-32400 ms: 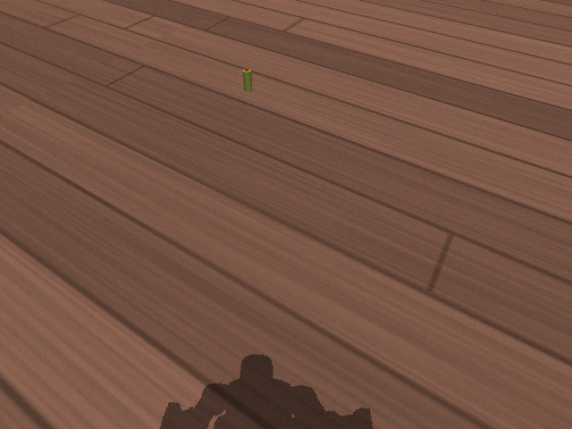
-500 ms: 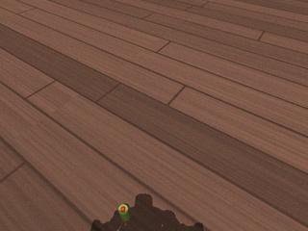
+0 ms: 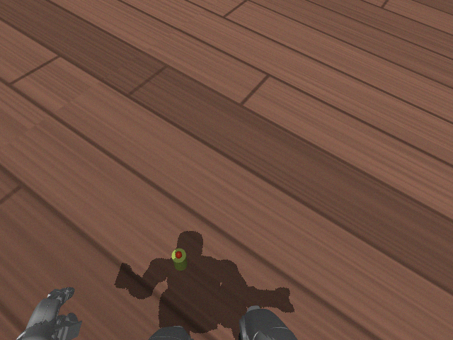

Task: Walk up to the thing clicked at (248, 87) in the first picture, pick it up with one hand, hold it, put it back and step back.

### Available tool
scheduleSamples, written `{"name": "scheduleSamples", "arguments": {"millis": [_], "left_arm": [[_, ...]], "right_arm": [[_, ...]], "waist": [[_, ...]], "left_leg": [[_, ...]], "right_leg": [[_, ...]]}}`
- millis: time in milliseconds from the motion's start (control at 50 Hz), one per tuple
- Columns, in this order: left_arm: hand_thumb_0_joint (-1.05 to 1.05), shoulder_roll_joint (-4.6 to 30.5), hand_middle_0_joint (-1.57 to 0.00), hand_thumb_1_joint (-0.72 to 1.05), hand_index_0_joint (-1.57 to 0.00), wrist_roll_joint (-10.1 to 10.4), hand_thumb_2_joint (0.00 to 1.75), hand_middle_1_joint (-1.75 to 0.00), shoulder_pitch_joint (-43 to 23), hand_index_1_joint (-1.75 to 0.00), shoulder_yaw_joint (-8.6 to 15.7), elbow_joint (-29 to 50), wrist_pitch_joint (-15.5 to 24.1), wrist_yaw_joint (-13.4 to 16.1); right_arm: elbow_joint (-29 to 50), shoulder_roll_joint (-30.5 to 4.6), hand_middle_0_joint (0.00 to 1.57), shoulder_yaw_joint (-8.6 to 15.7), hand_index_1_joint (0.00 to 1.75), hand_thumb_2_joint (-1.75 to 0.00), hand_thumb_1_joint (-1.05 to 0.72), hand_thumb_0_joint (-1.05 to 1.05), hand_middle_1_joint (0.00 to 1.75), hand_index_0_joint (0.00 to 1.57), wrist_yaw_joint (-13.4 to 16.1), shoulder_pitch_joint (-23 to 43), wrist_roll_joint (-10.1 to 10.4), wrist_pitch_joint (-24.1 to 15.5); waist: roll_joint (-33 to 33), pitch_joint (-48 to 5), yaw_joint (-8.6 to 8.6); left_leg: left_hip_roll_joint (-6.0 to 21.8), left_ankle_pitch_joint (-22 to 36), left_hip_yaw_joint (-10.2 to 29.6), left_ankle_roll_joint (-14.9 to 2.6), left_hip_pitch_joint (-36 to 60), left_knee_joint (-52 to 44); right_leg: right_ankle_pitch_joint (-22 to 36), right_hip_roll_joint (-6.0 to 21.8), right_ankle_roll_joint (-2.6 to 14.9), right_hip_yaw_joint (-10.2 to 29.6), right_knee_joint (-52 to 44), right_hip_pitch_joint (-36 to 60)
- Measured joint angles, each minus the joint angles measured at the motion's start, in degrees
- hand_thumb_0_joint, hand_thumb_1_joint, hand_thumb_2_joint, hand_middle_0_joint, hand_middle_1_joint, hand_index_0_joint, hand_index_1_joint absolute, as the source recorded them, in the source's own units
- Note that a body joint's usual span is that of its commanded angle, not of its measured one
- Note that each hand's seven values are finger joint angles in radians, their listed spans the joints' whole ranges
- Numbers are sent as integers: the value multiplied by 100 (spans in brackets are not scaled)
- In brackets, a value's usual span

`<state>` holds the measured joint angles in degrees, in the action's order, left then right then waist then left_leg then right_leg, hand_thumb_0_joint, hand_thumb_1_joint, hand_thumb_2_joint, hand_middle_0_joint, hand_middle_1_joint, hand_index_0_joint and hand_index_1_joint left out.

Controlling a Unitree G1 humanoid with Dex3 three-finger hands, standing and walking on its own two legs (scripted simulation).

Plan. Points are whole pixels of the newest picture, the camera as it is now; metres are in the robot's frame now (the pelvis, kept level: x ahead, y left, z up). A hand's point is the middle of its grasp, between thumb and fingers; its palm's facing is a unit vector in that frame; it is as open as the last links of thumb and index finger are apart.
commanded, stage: step back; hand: left
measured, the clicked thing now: (179, 259) +0.41 +0.13 -0.68
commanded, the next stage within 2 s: none
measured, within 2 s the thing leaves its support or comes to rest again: neither
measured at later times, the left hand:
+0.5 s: hand out of the picture +0.02 +0.25 -0.14, palm faces -0.07 -0.92 -0.39, open 7.4 cm
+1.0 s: hand out of the picture -0.13 +0.28 -0.16, palm faces -0.10 -0.92 -0.38, open 7.4 cm
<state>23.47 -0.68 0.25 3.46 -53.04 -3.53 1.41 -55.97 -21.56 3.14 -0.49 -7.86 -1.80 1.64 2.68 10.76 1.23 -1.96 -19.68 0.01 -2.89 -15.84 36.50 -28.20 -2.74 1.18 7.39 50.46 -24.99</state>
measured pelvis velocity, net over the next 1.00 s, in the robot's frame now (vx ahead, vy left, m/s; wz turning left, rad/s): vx -0.25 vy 0.01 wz -0.09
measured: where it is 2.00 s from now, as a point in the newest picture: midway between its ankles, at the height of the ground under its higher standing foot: outside the picture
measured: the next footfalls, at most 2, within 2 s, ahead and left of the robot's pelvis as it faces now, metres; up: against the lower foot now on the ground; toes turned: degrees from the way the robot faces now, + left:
right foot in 0.32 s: -0.04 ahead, -0.13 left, +0.00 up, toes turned -1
left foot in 0.64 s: -0.12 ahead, +0.12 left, +0.00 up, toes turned -3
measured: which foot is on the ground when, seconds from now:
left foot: down 0.00-0.36, up 0.38-0.62, down 0.64-1.00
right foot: up 0.00-0.30, down 0.32-0.66, up 0.68-1.00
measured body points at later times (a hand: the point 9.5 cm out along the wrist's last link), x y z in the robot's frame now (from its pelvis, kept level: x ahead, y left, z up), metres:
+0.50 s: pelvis -0.10 +0.00 +0.00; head -0.04 -0.01 +0.45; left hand +0.02 +0.30 -0.11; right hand -0.02 -0.32 -0.12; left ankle -0.11 +0.12 -0.66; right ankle -0.08 -0.13 -0.73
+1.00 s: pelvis -0.25 +0.01 +0.00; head -0.18 +0.03 +0.44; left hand -0.13 +0.32 -0.13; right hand -0.14 -0.31 -0.10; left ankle -0.16 +0.12 -0.73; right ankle -0.30 -0.15 -0.68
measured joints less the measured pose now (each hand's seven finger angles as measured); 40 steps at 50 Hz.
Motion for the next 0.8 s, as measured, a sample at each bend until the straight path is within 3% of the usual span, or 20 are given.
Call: {"name": "scheduleSamples", "arguments": {"millis": [60, 120, 220, 300, 360, 420, 460, 500, 580, 620, 660, 680, 720, 760, 800], "left_arm": [[1, -15, -20, 91, -20, 38, 90, -30, 60, -30, -32, 91, -16, 20], [1, -77, -20, 91, -20, 13, 90, -30, 223, -30, -37, 195, 2, -7], [1, -153, -20, 91, -20, -15, 90, -30, 449, -30, -8, 293, 3, -52], [1, -193, -20, 91, -20, -49, 90, -30, 594, -30, 26, 313, 61, -98], [1, -309, -20, 91, -20, -106, 90, -30, 676, -30, 44, 257, 118, -123], [1, -316, -20, 91, -20, -118, 90, -30, 807, -30, 14, 351, 125, -176], [1, -350, -20, 91, -20, -105, 90, -30, 834, -30, 12, 417, 118, -147], [1, -360, -20, 91, -20, -118, 90, -30, 823, -30, 21, 508, 102, -117], [1, -298, -20, 90, -20, -147, 90, -30, 715, -30, 28, 761, 89, -78], [1, -232, -20, 90, -20, -117, 90, -30, 646, -30, 18, 881, 75, -89], [1, -113, -20, 90, -20, -79, 90, -30, 544, -30, 32, 919, 29, -102], [1, -94, -20, 91, -20, -59, 90, -30, 535, -30, 48, 886, -3, -94], [1, -105, -20, 91, -20, -65, 90, -30, 547, -30, 63, 760, -77, -64], [1, -80, -20, 91, -20, -15, 90, -30, 594, -30, 82, 691, -103, -51], [1, -62, -20, 91, -20, 0, 90, -30, 666, -30, 108, 686, -82, -58]], "right_arm": [[115, 85, 21, -39, 30, -90, -90, 1, 30, 21, 72, -53, -21, 7], [281, 119, 21, -43, 30, -90, -90, 1, 30, 21, 142, -44, 3, -16], [571, 140, 21, -71, 30, -90, -90, 1, 30, 21, 170, -2, 23, -62], [673, 84, 21, -103, 30, -90, -90, 1, 30, 21, 132, 55, 40, -21], [608, -13, 21, -84, 30, -90, -90, 1, 30, 21, 109, 141, 98, 54], [523, -2, 21, -62, 30, -90, -90, 1, 30, 21, 121, 124, 130, 134], [515, -50, 21, -65, 30, -90, -90, 1, 30, 21, 118, 48, 162, 122], [525, -103, 21, -83, 30, -90, -90, 1, 30, 21, 128, -41, 184, 82], [539, -168, 21, -93, 30, -90, -90, 1, 30, 21, 145, -194, 156, 42], [536, -176, 21, -74, 30, -90, -90, 1, 30, 21, 139, -244, 111, 3], [484, -64, 21, -37, 30, -90, -90, 1, 30, 21, 135, -200, 29, -34], [487, -22, 20, -54, 30, -90, -90, 1, 30, 21, 98, -187, 2, -29], [533, 18, 21, -86, 30, -90, -90, 1, 30, 21, 46, -199, -32, -56], [557, 83, 21, -130, 30, -90, -90, 1, 30, 21, 71, -208, -42, -83], [604, 117, 21, -142, 30, -90, -90, 1, 30, 21, 106, -201, -34, -98]], "waist": [[-9, 14, 36], [-60, 46, 36], [-132, 95, 39], [-209, 43, -16], [-515, 32, 6], [-413, -65, -84], [-376, -115, -145], [-351, -159, -180], [-295, -164, -163], [-255, -132, -118], [23, 23, -158], [91, 49, -188], [-7, 19, -91], [-23, -36, -65], [-29, -78, -89]], "left_leg": [[48, 209, -28, -36, -13, -212], [93, 318, -114, -67, -36, -295], [141, 372, -259, -79, -197, -141], [203, 320, -388, -26, -460, 212], [357, 268, -222, 73, -645, 516], [-140, -805, 246, 216, -932, 1673], [-405, -926, 479, 275, -1024, 2432], [-487, -922, 559, 343, -954, 2679], [-258, -956, 430, 396, -396, 1632], [-86, -543, 282, 360, 13, 548], [-205, -129, 104, 163, 200, 95], [-216, -117, 44, 96, 168, 127], [-83, -46, 131, 32, 69, 140], [22, 145, 161, 37, 40, -51], [103, 324, 155, 46, -18, -209]], "right_leg": [[-161, -341, 23, 162, 1139, -224], [-122, -371, -74, 113, 1428, -137], [-85, -143, -181, -31, 545, 339], [348, 78, -81, -298, -773, 837], [803, -58, -63, -500, -1287, 1037], [861, 81, -3, -444, -1218, 894], [1012, 174, -8, -414, -1348, 847], [1159, 242, -29, -416, -1455, 756], [1336, 346, -114, -539, -1452, 504], [1336, 398, -182, -633, -1272, 332], [1308, 553, -185, -516, -1004, 187], [902, 478, -133, -375, -806, 108], [51, 41, -77, -86, 127, -99], [-141, -291, -23, 130, 1103, -272], [-98, -426, -36, 202, 1698, -312]]}}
